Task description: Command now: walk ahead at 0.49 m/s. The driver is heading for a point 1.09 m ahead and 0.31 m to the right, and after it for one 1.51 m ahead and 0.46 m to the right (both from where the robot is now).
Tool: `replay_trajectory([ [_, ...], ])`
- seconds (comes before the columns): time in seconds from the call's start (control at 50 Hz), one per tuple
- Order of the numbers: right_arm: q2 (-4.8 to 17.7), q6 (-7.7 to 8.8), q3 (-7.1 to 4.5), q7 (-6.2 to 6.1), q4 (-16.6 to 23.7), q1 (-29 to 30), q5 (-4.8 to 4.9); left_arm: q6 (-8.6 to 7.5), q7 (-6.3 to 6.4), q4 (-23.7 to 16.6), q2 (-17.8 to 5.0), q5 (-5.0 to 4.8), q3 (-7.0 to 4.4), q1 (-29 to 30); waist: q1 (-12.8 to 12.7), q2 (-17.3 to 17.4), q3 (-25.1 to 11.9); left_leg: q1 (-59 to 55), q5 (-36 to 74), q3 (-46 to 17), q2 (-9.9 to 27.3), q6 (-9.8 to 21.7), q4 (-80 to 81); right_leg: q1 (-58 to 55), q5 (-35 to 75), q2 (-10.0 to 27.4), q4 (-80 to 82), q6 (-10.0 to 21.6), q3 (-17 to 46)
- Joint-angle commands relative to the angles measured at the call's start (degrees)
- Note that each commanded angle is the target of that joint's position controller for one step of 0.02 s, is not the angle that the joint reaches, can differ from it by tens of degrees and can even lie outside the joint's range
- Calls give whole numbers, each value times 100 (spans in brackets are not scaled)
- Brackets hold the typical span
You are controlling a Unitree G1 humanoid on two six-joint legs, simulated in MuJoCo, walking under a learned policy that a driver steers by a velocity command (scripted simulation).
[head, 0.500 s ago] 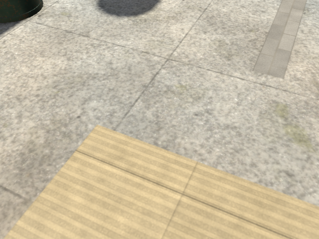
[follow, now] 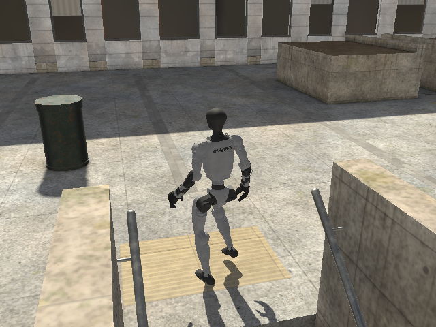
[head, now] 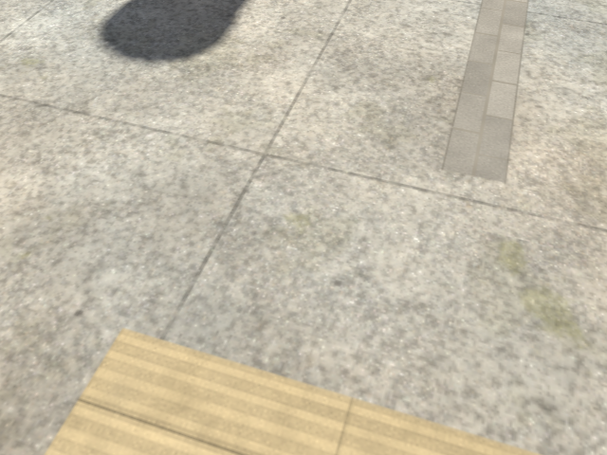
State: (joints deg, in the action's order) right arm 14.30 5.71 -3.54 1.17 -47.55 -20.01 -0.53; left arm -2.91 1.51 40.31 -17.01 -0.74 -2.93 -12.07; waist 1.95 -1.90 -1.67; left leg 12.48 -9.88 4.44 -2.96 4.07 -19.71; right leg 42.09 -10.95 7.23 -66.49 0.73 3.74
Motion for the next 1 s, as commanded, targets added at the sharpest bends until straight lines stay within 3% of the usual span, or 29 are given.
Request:
replay_trajectory([
  [0.02,842,100,-183,-53,388,522,45,-27,-34,-179,-94,68,23,-20,-349,369,286,430,638,-1104,1469,1029,1296,122,1049,259,831,-86,95],
  [0.08,904,57,-174,-99,310,350,129,-121,-101,-215,-6,31,77,705,-61,417,295,428,977,-553,1185,758,1150,-456,1868,-22,2303,-87,-298],
  [0.12,1032,29,-197,-79,198,39,186,-156,-166,-268,0,-4,91,992,161,454,267,-3,810,-606,1319,730,1032,-586,1936,-114,2772,-83,-359],
  [0.18,1140,-91,-226,-77,87,-59,199,-205,-291,-457,-165,-20,51,1361,218,603,348,-777,718,-851,1687,658,666,-411,1281,-172,3302,79,-303],
  [0.22,1177,-177,-240,-114,24,11,221,-233,-364,-472,-296,7,-3,1109,19,732,234,-1091,1305,-931,1785,537,268,-809,677,-310,3561,268,-390],
  [0.24,1197,-214,-236,-130,29,137,225,-240,-361,-355,-410,39,-79,640,-270,737,-8,-1130,2213,-786,1637,423,-282,-1446,533,-508,3753,390,-584],
  [0.26,971,-243,-163,-153,41,75,201,-251,-309,-80,-714,79,-240,-302,-635,580,-589,-896,2607,-516,1290,245,-1397,-2703,622,-566,3752,534,-611],
  [0.28,580,-224,-6,-163,206,-51,13,-230,-242,78,-1232,122,-372,-1332,-906,-327,-1516,323,1011,-169,909,-9,-3389,-4504,1071,619,3551,873,749],
  [0.3,85,-84,136,-104,256,-743,75,-219,-272,151,-1529,109,-417,-1419,-494,-1956,-2010,2651,-2110,-499,-100,-331,-5157,-6177,-369,1556,4483,1789,3531],
  [0.32,716,20,-10,-77,160,-338,163,-211,-272,46,-940,48,-287,-1430,-785,-1134,-1923,3301,-2079,-1116,213,-281,-5793,-6136,-1117,1438,4848,1630,3733],
  [0.34,931,72,-75,-65,351,311,259,-213,-237,-2,-729,45,-215,-1071,-796,-719,-1215,3611,-1504,-984,485,-202,-5820,-5491,-921,1260,4850,1396,2836],
  [0.36,825,74,-47,-107,433,637,208,-203,-232,-42,-639,78,-180,-687,-624,-210,-811,3414,-994,-840,768,-191,-5573,-4666,-276,1066,4922,1318,2218],
  [0.38,763,44,-59,-136,483,787,118,-209,-247,-41,-481,118,-143,-435,-456,-133,-486,3164,-711,-839,929,-198,-5227,-3975,227,878,5086,1302,1790],
  [0.4,697,-13,-74,-132,479,656,124,-239,-256,-43,-322,168,-102,-323,-255,-298,-425,2794,-529,-896,1048,-195,-5047,-3572,472,730,5248,1258,1504],
  [0.42,617,-75,-72,-136,445,531,142,-281,-268,-24,-250,149,-95,-284,-157,-357,-391,2633,-428,-890,1069,-211,-4875,-3401,558,638,5417,1284,1315],
  [0.46,502,-165,-61,-152,451,572,112,-346,-259,75,-327,90,-129,-340,-73,-263,-230,2705,-231,-846,1084,-277,-4526,-3237,921,596,5625,1337,962],
  [0.52,395,-179,-30,-153,602,1115,56,-321,-181,243,-468,68,-183,-571,-170,-81,3,3064,487,-819,1097,-394,-3601,-3371,1387,565,5783,1296,584],
  [0.6,267,-126,14,-83,734,1814,98,-264,-126,428,-565,22,-212,-842,-419,-164,186,2863,1422,-636,921,-402,-2240,-3557,1412,377,5830,1086,105],
  [0.68,245,-73,35,23,951,2503,146,-182,-115,682,-603,-23,-237,-1235,-701,-170,444,2769,1430,-510,741,-350,-1456,-3976,1245,515,5642,1077,135],
  [0.72,290,-11,23,106,1063,2678,162,-115,-89,765,-636,-47,-259,-1289,-674,-209,546,2727,1110,-558,667,-261,-1169,-4205,1321,658,5427,1067,327],
  [0.78,545,81,-80,143,958,2174,139,-46,-46,762,-805,-66,-328,-1046,-291,-365,276,1718,600,-458,431,-87,-801,-4269,2164,683,4813,920,486],
  [0.8,723,95,-188,105,748,1494,110,-32,-41,740,-764,-69,-310,-930,67,-319,-116,700,623,-316,283,32,-651,-4078,2863,436,4116,793,328],
  [0.82,1057,108,-320,42,496,441,41,-41,-43,655,-533,-12,-225,-842,499,-144,-868,-1005,829,-702,731,288,-950,-3240,2453,108,2828,584,113],
  [0.84,1610,75,-452,-32,391,-365,-75,-117,-57,497,53,61,-60,-1336,486,1074,-1850,-3392,557,-2757,2256,933,-960,-1105,108,-687,599,172,-302],
  [0.86,1324,33,-368,-26,338,-511,-7,-222,-89,564,5,-58,-40,-1559,479,1900,-2422,-3783,-358,-4564,2787,1389,-99,-99,-2274,-975,-563,75,330],
  [0.88,941,8,-259,-53,383,-128,48,-250,-92,526,-521,-201,-202,-1154,490,1322,-1524,-3099,-883,-3882,2598,1130,94,409,-1927,-627,-1041,80,497],
  [0.92,550,12,-136,-66,404,636,44,-199,-55,349,-500,-125,-232,-480,179,712,-431,-1381,-540,-2504,2179,775,484,200,-966,-133,-704,108,219],
  [0.94,389,48,-95,-51,390,883,-4,-122,-40,352,-442,-80,-271,-497,-22,810,-175,-811,-209,-2007,1963,665,700,-90,-675,27,-439,116,273],
  [1.0,445,135,-144,-53,250,1059,-27,84,-49,335,-128,-102,-252,-655,-281,768,93,-169,637,-1107,1825,643,1102,-417,-270,125,-196,76,270],
])
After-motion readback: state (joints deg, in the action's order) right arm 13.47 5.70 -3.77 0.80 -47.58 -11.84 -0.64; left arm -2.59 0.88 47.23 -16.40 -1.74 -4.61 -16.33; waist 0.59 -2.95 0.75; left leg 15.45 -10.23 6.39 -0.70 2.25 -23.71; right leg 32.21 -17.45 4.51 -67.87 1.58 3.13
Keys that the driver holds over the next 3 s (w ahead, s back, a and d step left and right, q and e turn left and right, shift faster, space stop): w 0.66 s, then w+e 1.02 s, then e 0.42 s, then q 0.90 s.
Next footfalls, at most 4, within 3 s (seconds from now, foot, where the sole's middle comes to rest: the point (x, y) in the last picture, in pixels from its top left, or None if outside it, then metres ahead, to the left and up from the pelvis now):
0.26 right None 0.33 -0.17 -0.78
0.82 left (274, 406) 0.63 0.07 -0.78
1.36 right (392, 319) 0.86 -0.23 -0.78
1.82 left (369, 226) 1.18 -0.21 -0.78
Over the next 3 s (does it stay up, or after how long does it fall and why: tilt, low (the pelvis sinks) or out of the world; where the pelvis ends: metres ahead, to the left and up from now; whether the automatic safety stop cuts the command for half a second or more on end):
stays up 1.10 -0.23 0.00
